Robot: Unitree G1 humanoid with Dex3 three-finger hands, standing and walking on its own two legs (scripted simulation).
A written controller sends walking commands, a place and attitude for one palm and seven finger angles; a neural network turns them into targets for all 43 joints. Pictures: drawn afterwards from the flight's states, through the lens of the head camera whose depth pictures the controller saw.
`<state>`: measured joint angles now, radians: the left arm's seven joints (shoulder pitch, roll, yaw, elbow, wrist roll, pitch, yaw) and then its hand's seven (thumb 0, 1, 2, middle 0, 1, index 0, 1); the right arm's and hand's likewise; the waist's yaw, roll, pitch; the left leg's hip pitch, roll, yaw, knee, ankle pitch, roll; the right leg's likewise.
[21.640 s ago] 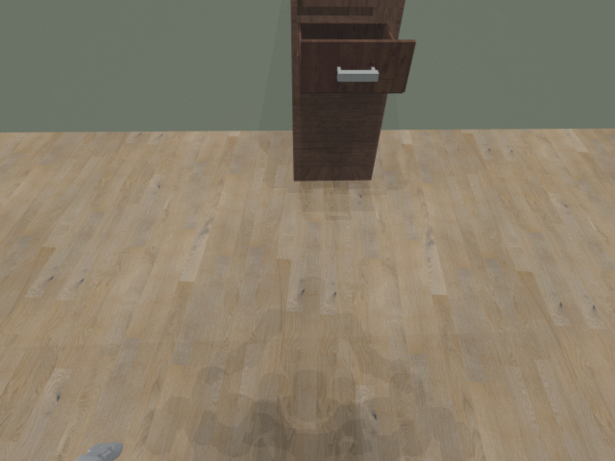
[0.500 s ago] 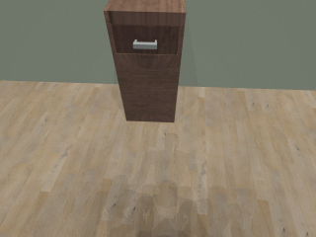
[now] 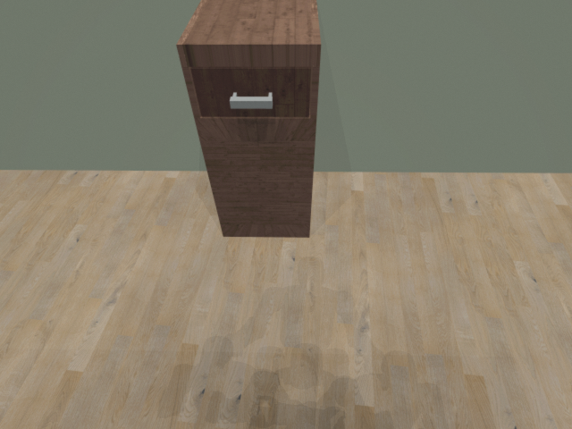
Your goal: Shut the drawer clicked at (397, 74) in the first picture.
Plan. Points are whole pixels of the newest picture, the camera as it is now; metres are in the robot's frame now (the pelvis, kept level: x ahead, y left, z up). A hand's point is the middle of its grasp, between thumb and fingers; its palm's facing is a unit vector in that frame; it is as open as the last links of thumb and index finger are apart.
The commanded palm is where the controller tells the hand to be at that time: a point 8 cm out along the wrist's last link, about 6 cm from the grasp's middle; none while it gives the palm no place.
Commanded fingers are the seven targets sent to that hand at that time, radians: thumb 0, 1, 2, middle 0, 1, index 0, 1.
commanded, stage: let the arm hang, fingers relaxed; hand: left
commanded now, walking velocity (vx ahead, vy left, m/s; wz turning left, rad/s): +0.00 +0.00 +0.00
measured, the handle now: (252, 98) +0.99 +0.15 -0.07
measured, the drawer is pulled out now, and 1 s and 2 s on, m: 0.00 0.00 0.00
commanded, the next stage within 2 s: look to check the result in 0.02 s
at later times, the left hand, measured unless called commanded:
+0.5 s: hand out of the picture +0.09 +0.23 -0.15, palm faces -0.02 -0.94 -0.35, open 7.4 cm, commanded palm none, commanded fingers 0.00 0.90 0.90 -0.20 -0.30 -0.20 -0.30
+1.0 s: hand out of the picture +0.12 +0.23 -0.15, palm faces -0.03 -0.94 -0.35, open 7.4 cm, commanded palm none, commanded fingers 0.00 0.90 0.90 -0.20 -0.30 -0.20 -0.30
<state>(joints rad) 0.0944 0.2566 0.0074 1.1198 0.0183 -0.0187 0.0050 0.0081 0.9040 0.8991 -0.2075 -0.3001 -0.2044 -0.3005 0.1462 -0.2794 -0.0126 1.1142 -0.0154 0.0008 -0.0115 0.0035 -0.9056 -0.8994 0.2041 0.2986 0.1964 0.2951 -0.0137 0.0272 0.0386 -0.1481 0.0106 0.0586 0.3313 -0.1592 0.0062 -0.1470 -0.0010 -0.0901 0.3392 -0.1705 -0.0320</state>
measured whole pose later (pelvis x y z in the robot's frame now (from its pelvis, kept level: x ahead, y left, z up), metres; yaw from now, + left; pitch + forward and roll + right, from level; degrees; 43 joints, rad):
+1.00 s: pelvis +0.03 -0.02 +0.00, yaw +0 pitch -1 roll +0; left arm 0.08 0.31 0.01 1.13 0.01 -0.02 0.01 0.01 0.90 0.90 -0.21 -0.30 -0.20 -0.30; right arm 0.13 -0.33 0.00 1.12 -0.01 0.00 -0.02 0.00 -0.90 -0.90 0.21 0.30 0.20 0.30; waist -0.01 0.03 0.05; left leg -0.08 0.03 0.06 0.27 -0.18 -0.02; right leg -0.08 0.03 -0.09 0.28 -0.19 -0.05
